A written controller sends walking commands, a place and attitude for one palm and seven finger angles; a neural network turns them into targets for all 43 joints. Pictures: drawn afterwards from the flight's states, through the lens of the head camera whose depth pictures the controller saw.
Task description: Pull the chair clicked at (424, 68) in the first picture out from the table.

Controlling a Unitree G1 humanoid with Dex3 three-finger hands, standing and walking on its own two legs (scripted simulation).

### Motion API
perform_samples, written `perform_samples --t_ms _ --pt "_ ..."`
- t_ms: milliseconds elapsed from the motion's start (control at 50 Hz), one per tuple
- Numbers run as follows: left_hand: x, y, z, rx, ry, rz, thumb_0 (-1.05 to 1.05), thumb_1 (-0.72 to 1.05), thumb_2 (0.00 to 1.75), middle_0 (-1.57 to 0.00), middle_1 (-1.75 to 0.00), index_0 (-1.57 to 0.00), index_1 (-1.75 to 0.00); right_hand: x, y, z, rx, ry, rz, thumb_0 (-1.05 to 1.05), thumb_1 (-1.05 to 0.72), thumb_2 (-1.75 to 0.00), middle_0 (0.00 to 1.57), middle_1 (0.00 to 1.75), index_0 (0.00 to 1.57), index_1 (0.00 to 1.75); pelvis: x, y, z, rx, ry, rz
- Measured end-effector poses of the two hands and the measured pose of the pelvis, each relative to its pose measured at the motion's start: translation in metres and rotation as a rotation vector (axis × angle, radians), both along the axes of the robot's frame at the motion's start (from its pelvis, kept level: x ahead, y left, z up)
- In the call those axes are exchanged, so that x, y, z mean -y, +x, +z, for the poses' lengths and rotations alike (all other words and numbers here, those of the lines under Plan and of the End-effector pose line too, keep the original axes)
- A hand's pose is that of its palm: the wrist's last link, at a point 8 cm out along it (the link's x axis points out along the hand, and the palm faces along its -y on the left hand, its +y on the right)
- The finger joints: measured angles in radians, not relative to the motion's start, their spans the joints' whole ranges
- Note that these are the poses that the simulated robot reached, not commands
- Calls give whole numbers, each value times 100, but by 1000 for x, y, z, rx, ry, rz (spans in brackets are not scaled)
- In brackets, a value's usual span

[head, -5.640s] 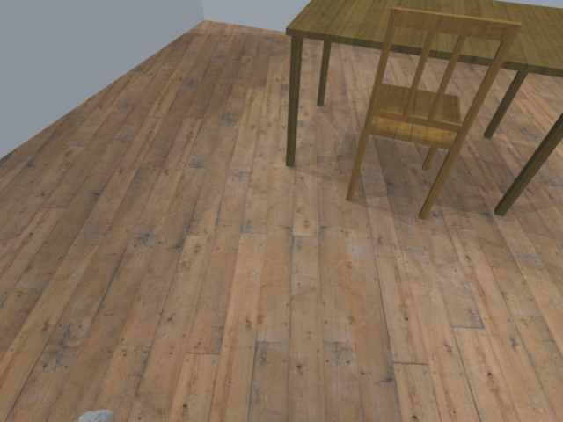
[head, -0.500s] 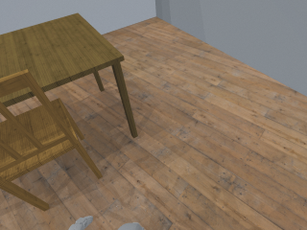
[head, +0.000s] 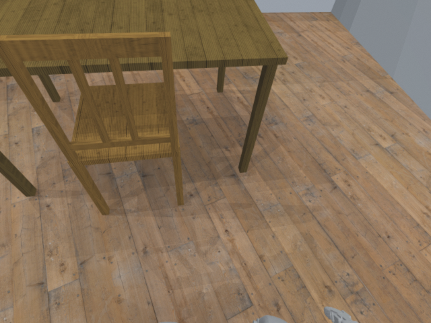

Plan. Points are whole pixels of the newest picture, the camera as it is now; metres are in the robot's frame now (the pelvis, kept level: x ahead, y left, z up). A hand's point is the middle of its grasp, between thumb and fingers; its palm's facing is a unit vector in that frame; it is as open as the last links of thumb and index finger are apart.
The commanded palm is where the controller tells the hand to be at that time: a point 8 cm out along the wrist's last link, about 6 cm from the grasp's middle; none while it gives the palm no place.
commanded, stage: turn to face it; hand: left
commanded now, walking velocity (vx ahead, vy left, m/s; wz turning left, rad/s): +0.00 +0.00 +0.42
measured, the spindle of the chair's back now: (91, 105) +0.65 +0.42 -0.08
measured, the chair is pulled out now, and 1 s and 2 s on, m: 0.00 0.00 0.00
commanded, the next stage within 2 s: take the last steps up to it in 0.42 s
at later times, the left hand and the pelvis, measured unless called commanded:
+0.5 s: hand out of the picture +0.08 +0.16 -0.13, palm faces +0.17 -0.94 -0.28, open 7.4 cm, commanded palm none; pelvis +0.00 -0.04 +0.01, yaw +11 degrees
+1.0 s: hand out of the picture -0.11 +0.16 -0.17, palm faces +0.35 -0.93 -0.15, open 7.4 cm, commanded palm none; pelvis +0.04 +0.03 +0.00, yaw +14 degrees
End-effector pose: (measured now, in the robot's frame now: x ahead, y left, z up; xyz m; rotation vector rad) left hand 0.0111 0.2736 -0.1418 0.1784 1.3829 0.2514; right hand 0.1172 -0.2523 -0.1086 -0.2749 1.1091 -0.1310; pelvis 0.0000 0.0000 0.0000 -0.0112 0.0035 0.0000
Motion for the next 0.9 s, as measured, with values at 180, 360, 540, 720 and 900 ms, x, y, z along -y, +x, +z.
perform_samples --t_ms 180,360,540,720,900 --pt "1 42 20 162 -7 10 0 91 89 -19 -30 -20 -30 -18 -14 2 -44 25 21 1 -90 -90 21 30 21 30 -6 1 12 8 0 73" --pt "35 72 34 258 19 -7 0 91 89 -20 -30 -20 -30 2 -51 -26 -148 77 -3 1 -90 -90 21 30 21 30 18 1 6 7 29 124" --pt "73 35 46 249 44 61 0 90 89 -20 -30 -20 -30 32 -61 -40 -238 107 24 1 -91 -90 20 30 20 30 45 -1 10 22 52 203" --pt "83 -42 38 132 14 209 0 92 89 -20 -30 -20 -30 30 -37 -27 -259 77 126 1 -91 -90 20 30 20 30 44 6 17 12 43 261" --pt "86 -132 16 -123 -111 351 0 91 89 -20 -30 -20 -30 -34 38 -11 -130 50 242 1 -91 -90 20 30 20 30 3 26 13 3 8 271"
